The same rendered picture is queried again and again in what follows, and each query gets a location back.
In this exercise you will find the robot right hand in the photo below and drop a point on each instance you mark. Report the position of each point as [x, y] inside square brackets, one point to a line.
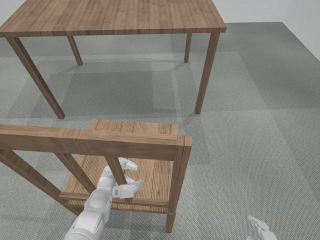
[261, 229]

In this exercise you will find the table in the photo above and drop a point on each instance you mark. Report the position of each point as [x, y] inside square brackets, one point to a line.
[51, 18]

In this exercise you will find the robot left hand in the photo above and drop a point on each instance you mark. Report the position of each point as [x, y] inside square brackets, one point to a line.
[107, 181]

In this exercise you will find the left robot forearm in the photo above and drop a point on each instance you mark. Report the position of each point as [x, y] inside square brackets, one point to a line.
[89, 225]

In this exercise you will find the chair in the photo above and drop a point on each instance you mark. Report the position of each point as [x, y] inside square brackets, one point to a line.
[156, 148]

